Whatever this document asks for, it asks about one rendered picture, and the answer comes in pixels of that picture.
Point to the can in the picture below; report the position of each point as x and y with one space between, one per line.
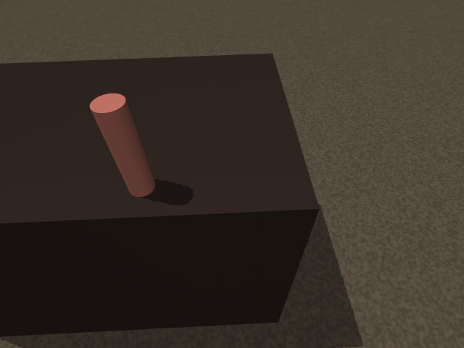
116 124

